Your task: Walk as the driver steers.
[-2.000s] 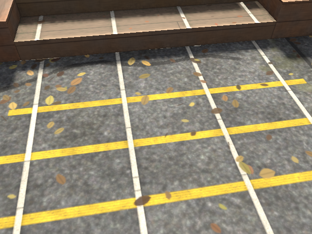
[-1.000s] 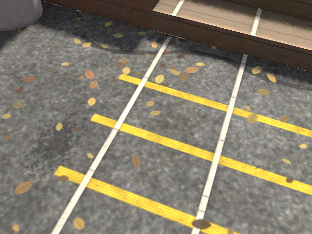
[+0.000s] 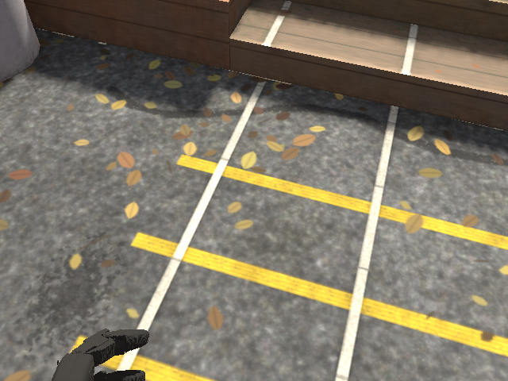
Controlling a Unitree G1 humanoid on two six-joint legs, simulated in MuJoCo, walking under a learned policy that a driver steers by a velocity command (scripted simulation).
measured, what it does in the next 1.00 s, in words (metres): walks ahead: right foot, then left foot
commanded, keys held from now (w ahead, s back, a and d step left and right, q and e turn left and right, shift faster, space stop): w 0.48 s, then w+e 0.52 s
